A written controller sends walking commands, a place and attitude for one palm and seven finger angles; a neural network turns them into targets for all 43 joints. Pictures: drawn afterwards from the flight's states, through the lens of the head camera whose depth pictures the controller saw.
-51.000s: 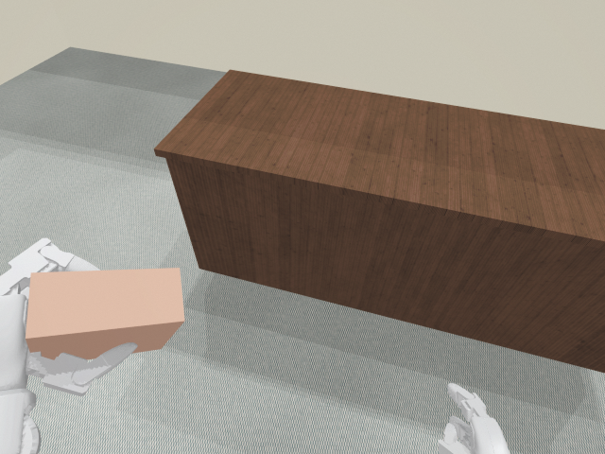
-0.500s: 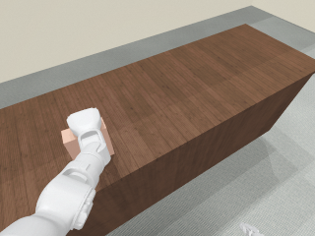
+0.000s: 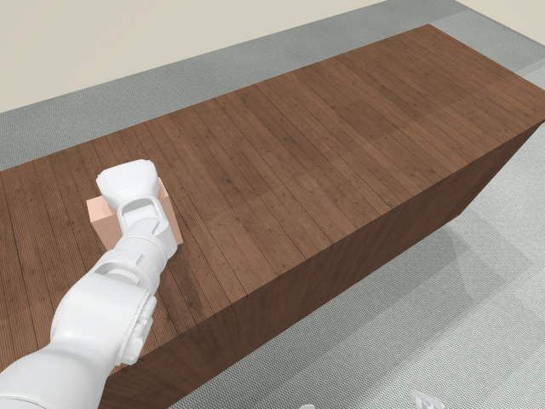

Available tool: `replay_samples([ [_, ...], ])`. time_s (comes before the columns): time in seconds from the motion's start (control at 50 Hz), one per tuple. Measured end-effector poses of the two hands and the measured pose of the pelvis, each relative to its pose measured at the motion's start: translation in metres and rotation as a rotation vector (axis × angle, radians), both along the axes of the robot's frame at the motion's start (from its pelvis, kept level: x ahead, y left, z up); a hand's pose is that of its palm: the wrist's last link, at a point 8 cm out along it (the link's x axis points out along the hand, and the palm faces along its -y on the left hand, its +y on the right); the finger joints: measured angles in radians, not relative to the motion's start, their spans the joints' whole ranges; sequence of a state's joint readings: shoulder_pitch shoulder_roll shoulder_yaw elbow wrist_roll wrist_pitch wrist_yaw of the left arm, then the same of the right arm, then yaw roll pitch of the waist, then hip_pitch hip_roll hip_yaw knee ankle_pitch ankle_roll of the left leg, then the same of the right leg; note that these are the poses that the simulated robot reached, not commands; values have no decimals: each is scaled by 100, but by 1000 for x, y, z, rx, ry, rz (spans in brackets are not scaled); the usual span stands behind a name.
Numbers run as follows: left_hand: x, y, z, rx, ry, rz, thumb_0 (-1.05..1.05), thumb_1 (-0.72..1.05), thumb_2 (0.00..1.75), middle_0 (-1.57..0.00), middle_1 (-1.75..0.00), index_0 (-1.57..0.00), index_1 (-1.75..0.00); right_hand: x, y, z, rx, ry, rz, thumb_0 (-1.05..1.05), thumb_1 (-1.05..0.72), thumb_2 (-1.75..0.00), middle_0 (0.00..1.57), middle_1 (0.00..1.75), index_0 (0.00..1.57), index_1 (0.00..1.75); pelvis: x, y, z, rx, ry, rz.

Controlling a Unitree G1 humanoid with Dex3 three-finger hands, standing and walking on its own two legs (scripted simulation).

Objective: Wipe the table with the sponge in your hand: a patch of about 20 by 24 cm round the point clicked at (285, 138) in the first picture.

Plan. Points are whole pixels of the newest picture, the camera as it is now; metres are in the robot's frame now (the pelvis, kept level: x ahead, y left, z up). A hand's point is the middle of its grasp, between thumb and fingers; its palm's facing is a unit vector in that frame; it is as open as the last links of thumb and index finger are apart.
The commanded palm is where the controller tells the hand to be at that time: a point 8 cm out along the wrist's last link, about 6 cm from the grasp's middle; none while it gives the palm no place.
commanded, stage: wipe forward along the third lane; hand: left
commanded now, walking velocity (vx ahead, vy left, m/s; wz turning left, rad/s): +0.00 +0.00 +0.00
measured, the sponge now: (142, 230) +0.43 +0.22 -0.05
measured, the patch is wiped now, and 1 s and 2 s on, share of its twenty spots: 0.90 0.95 0.95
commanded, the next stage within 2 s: wipe back along the third lane in 0.18 s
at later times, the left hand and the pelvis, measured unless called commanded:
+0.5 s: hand (133, 198) +0.46 +0.23 +0.00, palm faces -0.08 +0.00 -1.00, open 10.0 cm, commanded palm +0.43 +0.20 +0.03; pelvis +0.00 +0.03 +0.00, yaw -1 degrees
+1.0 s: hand (143, 214) +0.43 +0.20 +0.01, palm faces -0.06 +0.00 -1.00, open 10.0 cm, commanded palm +0.38 +0.17 +0.04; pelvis +0.03 +0.04 +0.01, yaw +1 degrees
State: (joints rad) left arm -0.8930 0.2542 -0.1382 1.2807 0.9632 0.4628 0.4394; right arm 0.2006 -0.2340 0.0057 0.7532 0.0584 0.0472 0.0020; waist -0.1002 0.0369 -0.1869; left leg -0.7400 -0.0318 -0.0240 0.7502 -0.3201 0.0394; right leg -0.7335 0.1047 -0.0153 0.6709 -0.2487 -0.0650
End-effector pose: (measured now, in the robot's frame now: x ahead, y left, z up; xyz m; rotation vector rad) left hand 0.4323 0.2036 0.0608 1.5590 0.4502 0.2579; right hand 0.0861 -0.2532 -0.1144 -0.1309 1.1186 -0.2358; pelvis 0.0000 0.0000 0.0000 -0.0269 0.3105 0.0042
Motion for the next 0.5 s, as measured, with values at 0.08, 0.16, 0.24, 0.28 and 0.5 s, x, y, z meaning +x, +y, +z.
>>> replay_samples([
  [0.08,6,5,0,-3,-4,3,1,-55,108,-79,-136,-79,-135,-1,5,0,0,9,-1,1,-90,-90,20,30,20,29,2,5,-1,-5,10,-1],
  [0.16,12,10,-1,-7,-1,6,1,-55,108,-79,-136,-79,-135,-5,10,0,-4,24,-5,1,-90,-90,20,30,20,29,2,10,-2,-10,19,-1],
  [0.24,18,13,-1,-5,-2,2,1,-55,108,-79,-136,-79,-135,-13,13,-1,-12,44,-11,1,-90,-90,20,30,20,29,2,15,-4,-15,31,0],
  [0.28,21,15,-1,-2,-5,-3,1,-55,108,-79,-135,-79,-135,-18,14,-2,-14,54,-14,1,-90,-90,20,30,20,29,2,18,-5,-18,36,1],
  [0.5,15,13,-4,9,-46,-24,1,-53,108,-76,-139,-76,-138,-32,28,-4,13,102,-28,1,-90,-90,20,30,20,29,4,29,-5,-25,32,-2],
])
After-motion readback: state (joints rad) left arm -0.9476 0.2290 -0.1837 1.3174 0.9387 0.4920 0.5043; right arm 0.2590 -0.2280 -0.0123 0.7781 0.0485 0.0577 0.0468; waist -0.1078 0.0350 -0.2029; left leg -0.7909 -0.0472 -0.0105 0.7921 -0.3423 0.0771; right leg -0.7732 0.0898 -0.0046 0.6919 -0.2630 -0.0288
